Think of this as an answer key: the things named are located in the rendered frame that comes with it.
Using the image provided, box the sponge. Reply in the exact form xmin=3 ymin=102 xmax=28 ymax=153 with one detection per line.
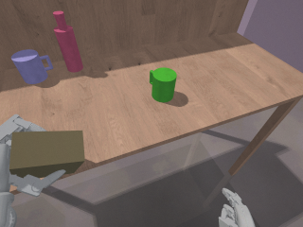
xmin=9 ymin=131 xmax=85 ymax=179

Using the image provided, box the table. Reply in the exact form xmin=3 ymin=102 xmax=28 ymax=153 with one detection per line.
xmin=0 ymin=0 xmax=303 ymax=195

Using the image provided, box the robot left forearm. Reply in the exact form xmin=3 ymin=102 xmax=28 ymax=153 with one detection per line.
xmin=0 ymin=192 xmax=17 ymax=227

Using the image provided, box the robot left hand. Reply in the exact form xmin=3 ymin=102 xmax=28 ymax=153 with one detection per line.
xmin=0 ymin=114 xmax=66 ymax=198

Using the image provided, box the robot right hand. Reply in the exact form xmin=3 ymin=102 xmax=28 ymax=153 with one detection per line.
xmin=219 ymin=188 xmax=256 ymax=227

